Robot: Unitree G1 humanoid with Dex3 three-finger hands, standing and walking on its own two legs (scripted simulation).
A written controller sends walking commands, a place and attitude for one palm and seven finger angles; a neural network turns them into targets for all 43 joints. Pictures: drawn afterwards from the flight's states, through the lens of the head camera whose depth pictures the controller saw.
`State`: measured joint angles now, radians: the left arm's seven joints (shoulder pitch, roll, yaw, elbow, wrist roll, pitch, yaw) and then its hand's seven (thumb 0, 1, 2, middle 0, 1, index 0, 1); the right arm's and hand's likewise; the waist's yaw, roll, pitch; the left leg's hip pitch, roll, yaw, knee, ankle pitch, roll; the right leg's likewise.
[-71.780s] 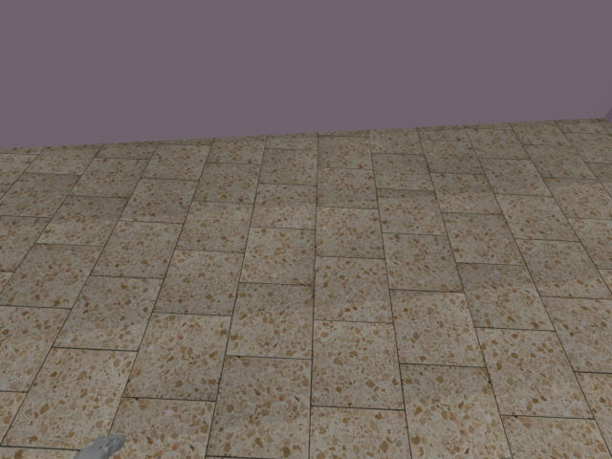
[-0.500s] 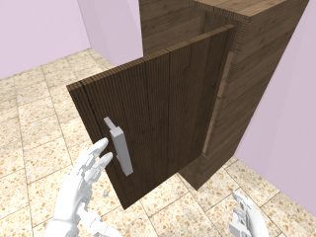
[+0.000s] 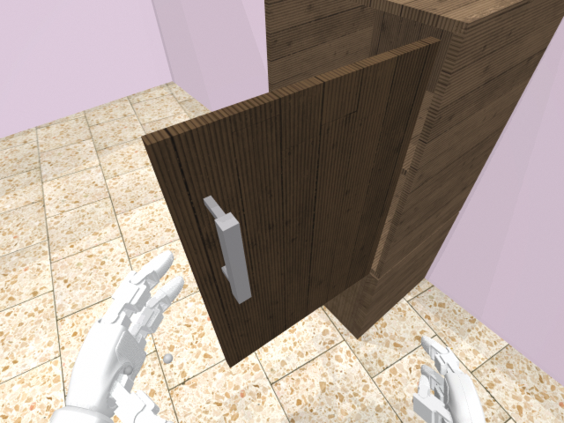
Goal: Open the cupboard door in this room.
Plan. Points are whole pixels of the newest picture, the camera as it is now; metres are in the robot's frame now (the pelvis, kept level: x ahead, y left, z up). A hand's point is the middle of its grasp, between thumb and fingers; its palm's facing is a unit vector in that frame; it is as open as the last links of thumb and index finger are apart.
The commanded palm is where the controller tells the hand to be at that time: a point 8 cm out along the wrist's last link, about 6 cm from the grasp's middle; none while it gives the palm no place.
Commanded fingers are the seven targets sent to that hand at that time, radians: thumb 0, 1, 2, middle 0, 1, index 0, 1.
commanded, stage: draw the hand back to the body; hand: left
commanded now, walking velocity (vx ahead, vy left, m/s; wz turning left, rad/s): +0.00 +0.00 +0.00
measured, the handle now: (227, 252) +0.30 +0.10 +0.12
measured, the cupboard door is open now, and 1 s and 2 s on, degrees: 86 86 86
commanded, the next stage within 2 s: step back with the hand held close in 1.60 s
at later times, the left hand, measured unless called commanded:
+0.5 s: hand (114, 346) +0.17 +0.19 +0.14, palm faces -0.04 -1.00 -0.09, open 16.3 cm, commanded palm +0.14 +0.25 +0.16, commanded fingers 0.00 -0.32 0.38 -0.16 -0.30 -0.16 -0.30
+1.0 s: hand (63, 281) +0.22 +0.25 +0.17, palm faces +0.34 -0.85 -0.40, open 11.8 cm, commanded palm +0.17 +0.29 +0.20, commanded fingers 0.00 0.55 0.75 -0.19 -0.30 -0.19 -0.30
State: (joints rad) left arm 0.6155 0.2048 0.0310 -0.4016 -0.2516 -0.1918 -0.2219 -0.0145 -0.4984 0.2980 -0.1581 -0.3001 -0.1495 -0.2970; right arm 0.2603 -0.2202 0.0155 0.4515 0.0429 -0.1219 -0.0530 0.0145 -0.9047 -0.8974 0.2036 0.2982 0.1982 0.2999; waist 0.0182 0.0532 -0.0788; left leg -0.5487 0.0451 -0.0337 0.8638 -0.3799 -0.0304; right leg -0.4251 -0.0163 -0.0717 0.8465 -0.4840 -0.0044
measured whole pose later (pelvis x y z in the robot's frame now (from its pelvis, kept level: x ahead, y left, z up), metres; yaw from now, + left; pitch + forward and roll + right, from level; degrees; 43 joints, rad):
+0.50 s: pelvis +0.00 +0.01 +0.01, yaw +0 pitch +1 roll -2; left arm 0.57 0.28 0.16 -0.47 -0.30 -0.04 -0.24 -0.01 -0.49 0.30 -0.16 -0.30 -0.15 -0.30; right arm 0.26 -0.22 0.05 0.48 0.06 -0.17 -0.08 0.02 -0.90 -0.90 0.20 0.30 0.20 0.30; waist 0.03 0.05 -0.08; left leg -0.47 0.04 -0.03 0.81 -0.36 -0.01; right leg -0.33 -0.02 -0.07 0.76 -0.44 0.01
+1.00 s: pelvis +0.03 +0.02 +0.04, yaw -2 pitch -2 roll +0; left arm 0.56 0.33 0.24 -0.48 -0.06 -0.04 0.13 0.00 0.22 0.60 -0.19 -0.30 -0.18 -0.30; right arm 0.20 -0.21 0.05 0.60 0.00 -0.11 -0.10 0.01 -0.90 -0.90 0.21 0.30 0.20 0.30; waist 0.06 0.04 0.01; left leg -0.20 0.02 0.03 0.50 -0.27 -0.01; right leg -0.09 -0.03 -0.03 0.46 -0.33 0.02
